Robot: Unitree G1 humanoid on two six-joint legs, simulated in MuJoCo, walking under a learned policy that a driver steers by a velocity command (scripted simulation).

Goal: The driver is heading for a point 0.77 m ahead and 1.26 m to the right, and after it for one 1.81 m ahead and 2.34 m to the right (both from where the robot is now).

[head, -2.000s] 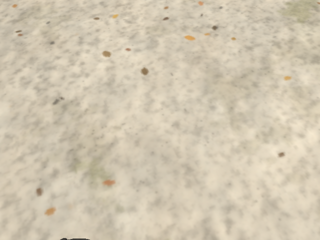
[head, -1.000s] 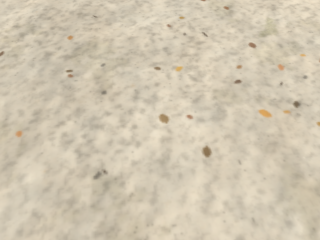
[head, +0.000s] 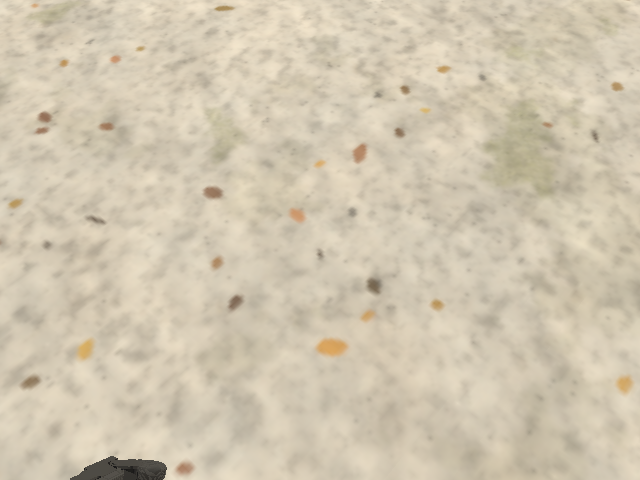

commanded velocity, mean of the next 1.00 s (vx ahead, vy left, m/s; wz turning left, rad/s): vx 0.50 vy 0.00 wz -0.60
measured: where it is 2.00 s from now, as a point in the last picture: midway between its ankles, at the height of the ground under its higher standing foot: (536, 274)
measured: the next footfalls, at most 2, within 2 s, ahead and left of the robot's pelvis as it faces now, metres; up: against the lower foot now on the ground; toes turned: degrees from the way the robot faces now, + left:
right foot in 0.06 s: +0.19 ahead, -0.09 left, +0.00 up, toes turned -6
left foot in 0.58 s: +0.53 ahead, +0.01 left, +0.00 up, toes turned -22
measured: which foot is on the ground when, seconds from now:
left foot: down 0.00-0.08, up 0.10-0.56, down 0.58-1.00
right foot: up 0.00-0.04, down 0.06-0.58, up 0.60-1.00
